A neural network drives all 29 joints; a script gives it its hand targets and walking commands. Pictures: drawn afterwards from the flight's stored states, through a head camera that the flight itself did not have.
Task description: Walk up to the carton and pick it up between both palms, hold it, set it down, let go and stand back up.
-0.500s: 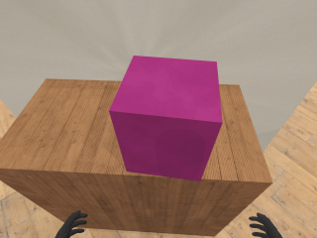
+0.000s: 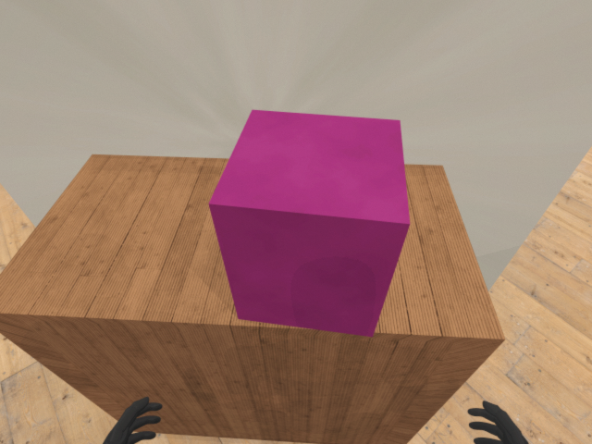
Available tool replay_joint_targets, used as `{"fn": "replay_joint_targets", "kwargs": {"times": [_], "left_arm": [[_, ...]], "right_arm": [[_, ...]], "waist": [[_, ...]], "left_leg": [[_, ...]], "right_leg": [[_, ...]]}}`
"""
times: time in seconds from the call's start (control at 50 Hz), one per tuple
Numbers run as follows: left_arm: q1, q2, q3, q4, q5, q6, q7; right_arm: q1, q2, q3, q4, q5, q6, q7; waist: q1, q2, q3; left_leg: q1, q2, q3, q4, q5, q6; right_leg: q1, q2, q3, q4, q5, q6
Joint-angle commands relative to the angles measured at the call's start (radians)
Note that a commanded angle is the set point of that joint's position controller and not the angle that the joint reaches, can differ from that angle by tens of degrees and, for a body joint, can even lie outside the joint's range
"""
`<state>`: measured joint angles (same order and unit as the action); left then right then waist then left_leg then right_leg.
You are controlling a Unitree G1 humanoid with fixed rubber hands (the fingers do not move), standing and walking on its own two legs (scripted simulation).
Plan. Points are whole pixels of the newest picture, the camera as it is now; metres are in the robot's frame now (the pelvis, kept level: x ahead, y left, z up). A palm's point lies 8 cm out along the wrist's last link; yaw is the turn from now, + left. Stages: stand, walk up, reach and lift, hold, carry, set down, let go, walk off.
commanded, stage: stand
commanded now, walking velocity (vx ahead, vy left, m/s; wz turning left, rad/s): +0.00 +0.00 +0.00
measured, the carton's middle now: (313, 226) +0.41 -0.01 +0.09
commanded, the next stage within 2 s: none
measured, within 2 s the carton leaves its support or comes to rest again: neither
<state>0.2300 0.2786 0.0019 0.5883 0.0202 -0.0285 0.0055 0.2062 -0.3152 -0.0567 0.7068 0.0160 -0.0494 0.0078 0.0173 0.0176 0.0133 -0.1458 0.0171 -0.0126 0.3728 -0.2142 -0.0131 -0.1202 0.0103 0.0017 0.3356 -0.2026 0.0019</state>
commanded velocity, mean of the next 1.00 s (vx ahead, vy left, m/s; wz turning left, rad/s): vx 0.00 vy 0.00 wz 0.00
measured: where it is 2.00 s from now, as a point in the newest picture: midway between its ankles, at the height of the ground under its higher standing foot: outside the picture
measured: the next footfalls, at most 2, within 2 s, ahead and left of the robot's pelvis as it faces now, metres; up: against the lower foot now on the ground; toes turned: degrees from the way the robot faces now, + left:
none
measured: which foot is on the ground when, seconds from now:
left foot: down 0.00-1.00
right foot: down 0.00-1.00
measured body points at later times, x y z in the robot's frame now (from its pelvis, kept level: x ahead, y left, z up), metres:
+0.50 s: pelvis -0.01 +0.00 +0.00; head -0.01 +0.00 +0.45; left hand +0.14 +0.26 -0.08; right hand +0.13 -0.28 -0.09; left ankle -0.01 +0.12 -0.75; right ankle -0.01 -0.12 -0.75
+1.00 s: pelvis -0.02 +0.00 +0.00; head -0.03 +0.00 +0.45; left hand +0.12 +0.26 -0.09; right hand +0.12 -0.28 -0.10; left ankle -0.01 +0.12 -0.75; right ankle -0.01 -0.12 -0.75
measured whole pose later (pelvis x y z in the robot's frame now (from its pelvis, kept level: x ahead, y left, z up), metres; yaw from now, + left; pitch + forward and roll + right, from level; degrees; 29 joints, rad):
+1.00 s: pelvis -0.02 +0.00 +0.00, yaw +0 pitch -2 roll -1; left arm 0.23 0.28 0.00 0.66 0.02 -0.03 0.01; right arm 0.23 -0.32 -0.05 0.74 0.02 -0.05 0.01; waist 0.02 0.02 0.01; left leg -0.15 0.02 -0.01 0.37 -0.19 -0.01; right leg -0.12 0.01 0.00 0.34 -0.18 0.00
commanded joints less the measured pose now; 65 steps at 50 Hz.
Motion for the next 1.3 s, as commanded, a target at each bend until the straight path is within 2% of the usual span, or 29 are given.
{"fn": "replay_joint_targets", "kwargs": {"times": [0.0,0.12,0.18,0.2,0.22,0.26,0.44,0.46,0.48,0.52,0.56,0.6,0.64,0.68,0.7,0.72,0.78,0.8,0.82,0.86,0.92,0.94,0.98,1.0,1.1,1.12,1.2,1.22,1.28], "left_arm": [[-0.019,0.269,0.092,0.057,0.006,-0.028,-0.002],[-0.024,0.242,0.082,0.065,0.006,-0.028,-0.006],[-0.028,0.264,0.086,0.065,0.003,-0.032,-0.001],[-0.017,0.268,0.085,0.071,0.005,-0.029,-0.005],[-0.016,0.264,0.093,0.079,0.001,-0.035,-0.005],[-0.019,0.277,0.089,0.078,-0.005,-0.032,-0.001],[-0.012,0.267,0.089,0.091,-0.002,-0.033,-0.001],[-0.028,0.249,0.081,0.096,-0.001,-0.037,0.001],[-0.025,0.27,0.094,0.1,0.003,-0.032,0.001],[-0.033,0.265,0.09,0.093,0.001,-0.035,-0.002],[-0.025,0.257,0.087,0.106,-0.006,-0.034,-0.002],[-0.024,0.253,0.09,0.093,-0.003,-0.03,-0.001],[-0.025,0.257,0.081,0.102,-0.008,-0.031,-0.003],[-0.046,0.241,0.077,0.102,-0.004,-0.032,-0.005],[-0.029,0.272,0.084,0.103,-0.006,-0.034,-0.006],[-0.016,0.255,0.09,0.117,-0.006,-0.031,-0.004],[-0.034,0.273,0.086,0.113,-0.005,-0.036,-0.003],[-0.036,0.26,0.09,0.104,-0.001,-0.031,-0.001],[-0.045,0.275,0.093,0.107,-0.002,-0.031,0.002],[-0.04,0.274,0.087,0.115,-0.004,-0.033,0.0],[-0.022,0.255,0.086,0.122,-0.009,-0.034,-0.003],[-0.032,0.275,0.092,0.127,-0.005,-0.033,-0.001],[-0.021,0.255,0.084,0.128,-0.007,-0.03,0.001],[-0.021,0.26,0.079,0.125,-0.003,-0.026,-0.002],[-0.021,0.26,0.084,0.128,-0.009,-0.031,0.0],[-0.049,0.253,0.083,0.127,-0.006,-0.029,-0.003],[-0.043,0.244,0.079,0.12,-0.009,-0.035,-0.008],[-0.059,0.271,0.088,0.133,-0.003,-0.034,-0.003],[-0.042,0.26,0.086,0.137,0.0,-0.035,-0.003]], "right_arm": [[-0.031,-0.24,-0.046,-0.017,-0.055,-0.011,-0.005],[-0.008,-0.225,-0.038,-0.002,-0.05,-0.009,-0.011],[-0.002,-0.228,-0.038,-0.005,-0.057,-0.005,-0.007],[-0.004,-0.209,-0.035,-0.006,-0.054,-0.009,-0.004],[-0.019,-0.212,-0.033,-0.01,-0.051,-0.007,-0.009],[0.002,-0.22,-0.038,-0.002,-0.047,-0.01,-0.004],[-0.007,-0.22,-0.034,0.006,-0.052,-0.008,0.0],[-0.008,-0.232,-0.039,-0.001,-0.044,-0.013,-0.002],[0.005,-0.226,-0.04,0.011,-0.052,-0.011,-0.006],[-0.009,-0.232,-0.04,0.011,-0.053,-0.009,-0.01],[0.011,-0.221,-0.037,0.01,-0.043,-0.003,-0.007],[-0.01,-0.21,-0.033,0.006,-0.05,-0.009,-0.007],[-0.003,-0.237,-0.043,0.018,-0.042,-0.008,-0.005],[-0.029,-0.241,-0.043,0.013,-0.052,-0.007,-0.003],[-0.004,-0.222,-0.04,0.011,-0.04,-0.014,-0.003],[-0.023,-0.229,-0.042,0.019,-0.05,-0.011,-0.002],[-0.005,-0.209,-0.033,0.022,-0.045,-0.012,-0.002],[-0.026,-0.239,-0.043,0.034,-0.055,-0.007,-0.009],[-0.023,-0.227,-0.04,0.019,-0.048,-0.012,-0.007],[-0.011,-0.205,-0.025,0.028,-0.047,-0.01,-0.004],[-0.007,-0.216,-0.03,0.034,-0.046,-0.018,-0.006],[-0.021,-0.198,-0.024,0.026,-0.047,-0.012,-0.001],[-0.03,-0.212,-0.024,0.034,-0.051,-0.01,-0.002],[-0.009,-0.232,-0.035,0.033,-0.043,-0.013,-0.003],[-0.028,-0.207,-0.03,0.038,-0.046,-0.013,-0.007],[-0.034,-0.237,-0.037,0.045,-0.052,-0.01,-0.009],[-0.009,-0.231,-0.036,0.037,-0.042,-0.01,-0.005],[-0.016,-0.216,-0.033,0.051,-0.049,-0.011,-0.006],[-0.038,-0.236,-0.036,0.053,-0.045,-0.008,-0.003]], "waist": [[-0.014,0.013,-0.13],[-0.022,0.035,-0.09],[-0.018,-0.019,-0.089],[-0.018,-0.017,-0.096],[-0.011,0.04,-0.127],[-0.02,-0.011,-0.08],[-0.001,0.016,-0.072],[-0.027,0.002,-0.113],[-0.028,0.034,-0.089],[-0.008,0.011,-0.103],[-0.031,-0.015,-0.099],[-0.018,0.034,-0.1],[-0.022,-0.014,-0.088],[-0.015,0.044,-0.066],[-0.034,-0.013,-0.116],[0.0,0.015,-0.09],[-0.012,-0.02,-0.068],[0.002,0.023,-0.08],[-0.018,0.038,-0.075],[-0.009,-0.035,-0.089],[-0.017,0.041,-0.093],[-0.022,-0.004,-0.095],[-0.012,0.026,-0.088],[-0.027,0.024,-0.083],[-0.018,-0.018,-0.089],[-0.017,0.019,-0.074],[-0.026,0.024,-0.071],[-0.026,-0.01,-0.064],[-0.011,0.015,-0.078]], "left_leg": [[0.065,0.09,-0.077,0.016,0.257,0.058],[0.033,0.095,-0.073,0.014,0.218,0.059],[0.02,0.092,-0.08,0.008,0.204,0.063],[0.038,0.095,-0.086,0.001,0.205,0.061],[0.023,0.089,-0.083,0.005,0.207,0.065],[0.02,0.09,-0.086,0.0,0.221,0.057],[0.015,0.087,-0.076,-0.002,0.203,0.055],[0.048,0.09,-0.093,-0.007,0.209,0.054],[0.044,0.093,-0.089,-0.011,0.216,0.055],[0.023,0.095,-0.086,-0.001,0.248,0.056],[0.048,0.094,-0.081,-0.001,0.232,0.048],[0.029,0.084,-0.077,-0.002,0.196,0.055],[0.034,0.094,-0.096,-0.012,0.198,0.049],[0.018,0.093,-0.08,-0.014,0.173,0.053],[0.03,0.096,-0.103,-0.02,0.175,0.06],[0.023,0.092,-0.086,-0.012,0.202,0.057],[0.011,0.091,-0.091,-0.023,0.174,0.057],[0.007,0.09,-0.086,-0.017,0.181,0.061],[-0.003,0.089,-0.093,-0.02,0.169,0.059],[0.037,0.099,-0.093,-0.013,0.227,0.054],[0.037,0.101,-0.09,-0.004,0.235,0.057],[0.022,0.103,-0.1,-0.02,0.223,0.06],[0.034,0.092,-0.088,-0.011,0.201,0.056],[0.033,0.099,-0.093,-0.018,0.211,0.057],[0.037,0.099,-0.104,-0.033,0.168,0.059],[0.028,0.095,-0.094,-0.023,0.161,0.058],[0.031,0.097,-0.089,-0.01,0.163,0.051],[-0.003,0.099,-0.102,-0.03,0.188,0.054],[0.023,0.096,-0.101,-0.03,0.181,0.05]], "right_leg": [[0.008,-0.124,0.062,0.044,0.222,-0.049],[-0.003,-0.123,0.081,0.025,0.188,-0.049],[0.001,-0.115,0.066,0.035,0.193,-0.044],[-0.006,-0.122,0.063,0.038,0.189,-0.047],[0.025,-0.126,0.077,0.036,0.172,-0.045],[-0.003,-0.12,0.066,0.023,0.161,-0.051],[-0.005,-0.118,0.068,0.024,0.17,-0.043],[-0.007,-0.125,0.07,0.02,0.187,-0.052],[-0.004,-0.126,0.063,0.023,0.188,-0.048],[0.028,-0.123,0.059,0.032,0.197,-0.048],[-0.016,-0.121,0.063,0.022,0.183,-0.044],[0.005,-0.12,0.068,0.019,0.172,-0.041],[-0.019,-0.124,0.061,0.011,0.142,-0.047],[-0.018,-0.132,0.073,0.005,0.146,-0.05],[0.004,-0.131,0.075,0.023,0.161,-0.06],[0.008,-0.129,0.063,0.013,0.159,-0.044],[-0.007,-0.128,0.088,0.022,0.143,-0.052],[-0.001,-0.128,0.076,0.014,0.147,-0.05],[0.008,-0.128,0.081,0.018,0.15,-0.052],[-0.006,-0.123,0.074,0.019,0.156,-0.05],[0.01,-0.128,0.08,0.021,0.199,-0.05],[0.006,-0.131,0.073,0.031,0.178,-0.051],[-0.019,-0.126,0.078,0.016,0.142,-0.048],[-0.018,-0.125,0.073,0.011,0.171,-0.045],[-0.012,-0.128,0.07,0.017,0.148,-0.05],[-0.023,-0.126,0.07,0.005,0.116,-0.044],[-0.026,-0.126,0.076,0.0,0.128,-0.048],[-0.01,-0.125,0.068,0.011,0.15,-0.046],[-0.008,-0.127,0.07,0.011,0.127,-0.047]]}}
